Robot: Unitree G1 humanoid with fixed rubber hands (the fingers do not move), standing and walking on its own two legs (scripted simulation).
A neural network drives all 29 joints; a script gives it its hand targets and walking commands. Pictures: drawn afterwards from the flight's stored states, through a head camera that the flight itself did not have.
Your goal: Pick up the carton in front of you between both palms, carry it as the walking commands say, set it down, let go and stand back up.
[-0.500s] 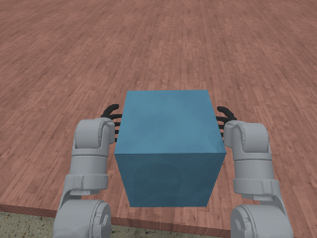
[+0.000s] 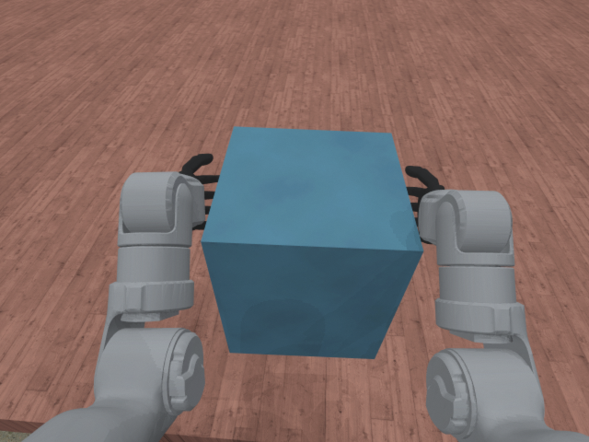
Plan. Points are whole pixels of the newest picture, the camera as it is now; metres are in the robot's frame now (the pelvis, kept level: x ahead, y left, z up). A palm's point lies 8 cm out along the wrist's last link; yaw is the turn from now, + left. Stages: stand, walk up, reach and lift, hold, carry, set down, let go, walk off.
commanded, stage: carry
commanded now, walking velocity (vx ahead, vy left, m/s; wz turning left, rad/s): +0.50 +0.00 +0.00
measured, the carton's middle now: (307, 247) +0.36 +0.00 +0.09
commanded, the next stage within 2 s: none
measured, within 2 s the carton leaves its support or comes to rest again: neither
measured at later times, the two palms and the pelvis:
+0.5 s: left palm (219, 113) +0.60 +0.15 +0.16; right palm (389, 113) +0.62 -0.15 +0.15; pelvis +0.23 -0.02 +0.01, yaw +0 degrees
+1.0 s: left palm out of the picture +0.95 +0.12 +0.36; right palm out of the picture +0.93 -0.18 +0.37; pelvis +0.57 +0.00 +0.15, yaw -1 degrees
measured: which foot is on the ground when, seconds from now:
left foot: down 0.00-0.20, up 0.22-0.54, down 0.56-1.00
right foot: up 0.00-0.12, down 0.14-0.58, up 0.60-1.00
